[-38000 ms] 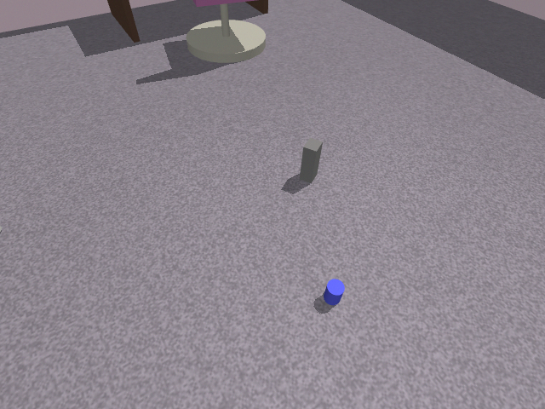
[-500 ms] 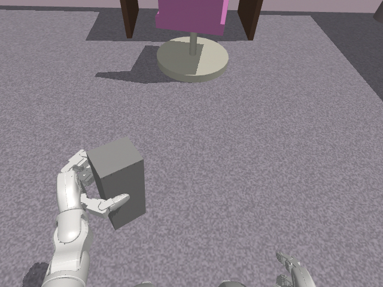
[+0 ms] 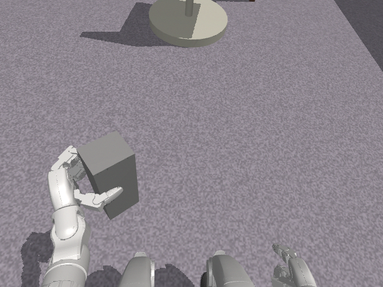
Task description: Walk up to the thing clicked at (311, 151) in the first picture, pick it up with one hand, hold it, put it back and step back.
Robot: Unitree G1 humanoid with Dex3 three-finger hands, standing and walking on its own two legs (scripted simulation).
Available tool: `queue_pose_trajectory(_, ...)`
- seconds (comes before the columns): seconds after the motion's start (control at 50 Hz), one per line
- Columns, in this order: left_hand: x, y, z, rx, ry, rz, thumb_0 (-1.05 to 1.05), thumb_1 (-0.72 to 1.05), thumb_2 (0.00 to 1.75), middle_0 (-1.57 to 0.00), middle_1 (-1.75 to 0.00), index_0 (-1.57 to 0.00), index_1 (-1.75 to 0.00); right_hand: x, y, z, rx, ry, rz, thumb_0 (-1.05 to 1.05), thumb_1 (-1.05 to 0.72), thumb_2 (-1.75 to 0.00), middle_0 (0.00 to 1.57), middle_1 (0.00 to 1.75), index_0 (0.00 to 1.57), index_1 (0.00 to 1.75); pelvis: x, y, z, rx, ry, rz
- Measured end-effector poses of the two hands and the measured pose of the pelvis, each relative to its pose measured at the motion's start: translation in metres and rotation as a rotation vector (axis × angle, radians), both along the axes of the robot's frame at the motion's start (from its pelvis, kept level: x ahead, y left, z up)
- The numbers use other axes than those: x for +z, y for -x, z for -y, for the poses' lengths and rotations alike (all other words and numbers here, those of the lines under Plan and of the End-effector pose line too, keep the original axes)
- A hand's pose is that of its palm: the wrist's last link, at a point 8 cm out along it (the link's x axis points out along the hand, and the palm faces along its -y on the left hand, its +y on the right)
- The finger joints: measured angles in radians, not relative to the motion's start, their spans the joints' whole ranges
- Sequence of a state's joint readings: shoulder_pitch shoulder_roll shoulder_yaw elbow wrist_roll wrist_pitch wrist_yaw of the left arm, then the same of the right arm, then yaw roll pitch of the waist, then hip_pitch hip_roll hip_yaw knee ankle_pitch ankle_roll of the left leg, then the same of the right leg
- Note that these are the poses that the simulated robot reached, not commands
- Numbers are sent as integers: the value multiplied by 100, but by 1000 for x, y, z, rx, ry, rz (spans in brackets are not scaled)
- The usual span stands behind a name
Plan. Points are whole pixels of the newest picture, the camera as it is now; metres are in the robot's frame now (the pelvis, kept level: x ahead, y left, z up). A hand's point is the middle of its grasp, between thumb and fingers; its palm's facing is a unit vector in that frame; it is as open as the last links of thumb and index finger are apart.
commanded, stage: crouch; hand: left
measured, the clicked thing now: (113, 179) +0.34 +0.16 -0.05
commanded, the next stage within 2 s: lower in 1.52 s
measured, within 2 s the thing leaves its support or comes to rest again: neither
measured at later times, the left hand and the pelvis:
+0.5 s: hand (101, 200) +0.36 +0.24 -0.26, palm faces +0.39 -0.92 -0.07, open 10.6 cm; pelvis -0.04 +0.01 -0.21, yaw -3 degrees
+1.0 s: hand (106, 206) +0.38 +0.26 -0.40, palm faces +0.39 -0.92 -0.06, open 10.6 cm; pelvis -0.07 +0.01 -0.34, yaw -5 degrees
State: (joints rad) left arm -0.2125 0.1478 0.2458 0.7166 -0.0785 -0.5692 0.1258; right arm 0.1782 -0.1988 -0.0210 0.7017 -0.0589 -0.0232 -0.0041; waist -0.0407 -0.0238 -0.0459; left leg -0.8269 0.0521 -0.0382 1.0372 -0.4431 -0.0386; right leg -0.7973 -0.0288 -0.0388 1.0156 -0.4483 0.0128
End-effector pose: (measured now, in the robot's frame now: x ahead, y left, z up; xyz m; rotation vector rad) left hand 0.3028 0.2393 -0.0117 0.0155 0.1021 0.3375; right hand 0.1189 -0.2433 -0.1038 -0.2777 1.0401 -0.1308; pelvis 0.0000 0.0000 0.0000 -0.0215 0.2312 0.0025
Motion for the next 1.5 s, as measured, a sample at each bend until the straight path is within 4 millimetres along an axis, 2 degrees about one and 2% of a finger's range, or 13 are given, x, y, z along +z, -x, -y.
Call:
queue_pose_trajectory(0.08, -42, -2, -7, 14, -15, 9, -3, -61, 93, -81, -118, -84, -117, -30, 9, 8, 6, 23, -48, 1, -89, -90, 21, 30, 20, 30, -29, 4, 0, -3, 7, -95)
queue_pose_trajectory(0.26, -140, -17, -26, 28, -49, 50, -3, -61, 94, -81, -119, -84, -118, -122, 22, 18, 20, 59, -135, 1, -89, -90, 21, 30, 20, 30, -117, 14, -3, -19, 28, -261)
queue_pose_trajectory(0.52, -254, -21, -45, 62, -50, 26, -3, -61, 94, -79, -122, -82, -121, -228, 41, 9, 54, 26, -205, 1, -91, -90, 21, 30, 20, 30, -213, 39, -7, -36, 37, -353)
queue_pose_trajectory(0.64, -306, -21, -53, 80, -49, 29, -3, -61, 95, -79, -123, -81, -122, -270, 62, 14, 71, 49, -239, 0, -91, -91, 21, 30, 20, 30, -258, 55, -5, -42, 41, -345)
queue_pose_trajectory(0.74, -335, -28, -59, 77, -66, 39, -3, -61, 95, -78, -123, -81, -123, -298, 85, 20, 56, 70, -280, 0, -91, -91, 21, 30, 20, 30, -290, 64, -5, -47, 45, -328)
queue_pose_trajectory(0.88, -359, -37, -61, 72, -58, 39, -3, -61, 95, -78, -123, -81, -122, -327, 114, 24, 26, 76, -324, 0, -91, -91, 21, 30, 20, 30, -321, 70, -6, -54, 49, -308)
queue_pose_trajectory(1.0, -383, -41, -62, 66, -39, 31, -3, -61, 95, -79, -122, -82, -121, -344, 125, 26, 26, 83, -341, 0, -90, -90, 21, 30, 20, 30, -342, 73, -8, -67, 56, -286)
queue_pose_trajectory(1.22, -429, -37, -75, 67, -39, 14, -3, -61, 94, -79, -122, -82, -121, -359, 117, 29, 84, 144, -357, 0, -89, -90, 21, 30, 20, 30, -370, 74, -11, -82, 79, -254)
queue_pose_trajectory(1.36, -440, -39, -80, 52, -50, 18, -3, -61, 94, -80, -121, -82, -120, -363, 108, 28, 120, 166, -364, 0, -90, -90, 21, 30, 20, 30, -378, 72, -14, -84, 95, -243)
queue_pose_trajectory(1.5, -450, -45, -76, 44, -32, 21, -3, -61, 95, -79, -122, -82, -121, -368, 107, 26, 145, 165, -374, 0, -90, -90, 21, 30, 20, 30, -384, 71, -15, -92, 108, -230)
